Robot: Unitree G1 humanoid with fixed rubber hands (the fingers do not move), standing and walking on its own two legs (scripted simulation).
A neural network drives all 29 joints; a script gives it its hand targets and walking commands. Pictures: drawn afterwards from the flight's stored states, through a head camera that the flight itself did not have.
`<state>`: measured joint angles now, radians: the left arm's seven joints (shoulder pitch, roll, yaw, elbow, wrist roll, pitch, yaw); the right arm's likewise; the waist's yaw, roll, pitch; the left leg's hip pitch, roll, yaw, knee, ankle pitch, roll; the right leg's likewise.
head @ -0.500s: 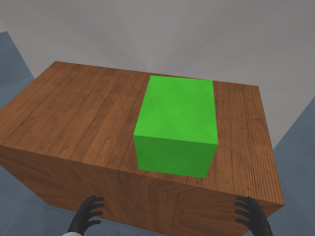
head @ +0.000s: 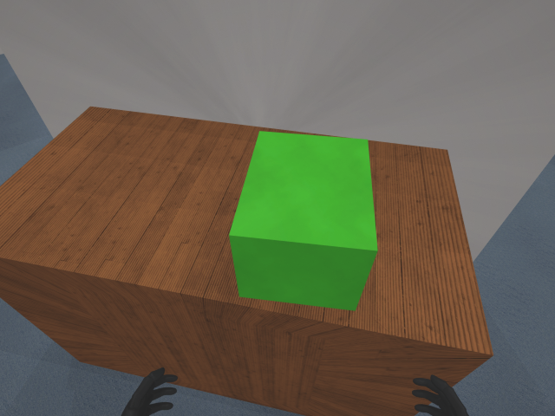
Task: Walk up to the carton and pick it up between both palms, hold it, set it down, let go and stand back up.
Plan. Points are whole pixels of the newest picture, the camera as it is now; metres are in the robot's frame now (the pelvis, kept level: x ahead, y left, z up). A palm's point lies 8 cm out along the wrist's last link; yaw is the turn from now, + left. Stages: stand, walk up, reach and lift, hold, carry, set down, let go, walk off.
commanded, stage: set down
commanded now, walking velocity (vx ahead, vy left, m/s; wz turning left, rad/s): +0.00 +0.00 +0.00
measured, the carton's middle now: (304, 216) +0.47 -0.01 +0.01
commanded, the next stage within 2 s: let go in 0.10 s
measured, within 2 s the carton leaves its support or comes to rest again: neither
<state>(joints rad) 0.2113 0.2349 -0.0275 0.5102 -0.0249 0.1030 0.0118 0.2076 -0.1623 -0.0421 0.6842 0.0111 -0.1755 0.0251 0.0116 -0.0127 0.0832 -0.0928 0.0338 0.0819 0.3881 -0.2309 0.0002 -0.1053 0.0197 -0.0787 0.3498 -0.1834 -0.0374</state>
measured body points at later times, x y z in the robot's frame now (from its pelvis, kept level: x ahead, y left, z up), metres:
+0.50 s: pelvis +0.00 +0.00 +0.00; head +0.02 +0.01 +0.45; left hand +0.16 +0.23 -0.10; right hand +0.16 -0.23 -0.09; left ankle -0.01 +0.11 -0.75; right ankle +0.01 -0.09 -0.75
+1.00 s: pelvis +0.01 +0.01 -0.01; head +0.01 +0.01 +0.44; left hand +0.08 +0.26 -0.13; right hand +0.12 -0.23 -0.13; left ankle -0.01 +0.11 -0.75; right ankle +0.01 -0.09 -0.75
